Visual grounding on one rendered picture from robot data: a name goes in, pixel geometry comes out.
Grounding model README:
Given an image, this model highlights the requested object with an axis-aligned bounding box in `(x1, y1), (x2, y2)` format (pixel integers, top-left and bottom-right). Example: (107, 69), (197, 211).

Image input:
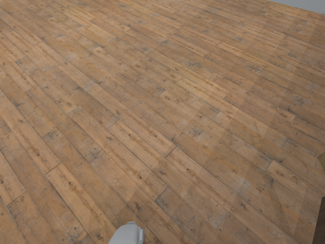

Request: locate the left robot thigh
(108, 224), (144, 244)

